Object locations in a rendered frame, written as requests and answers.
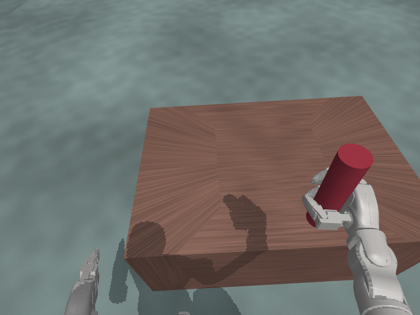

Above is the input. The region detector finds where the can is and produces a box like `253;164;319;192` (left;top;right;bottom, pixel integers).
306;144;373;227

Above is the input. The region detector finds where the right robot arm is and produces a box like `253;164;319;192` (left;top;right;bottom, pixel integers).
346;228;413;315

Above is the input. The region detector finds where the right robot hand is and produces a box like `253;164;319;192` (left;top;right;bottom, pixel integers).
302;167;379;235

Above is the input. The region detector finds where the left robot hand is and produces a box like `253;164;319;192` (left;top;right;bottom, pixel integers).
64;249;100;315

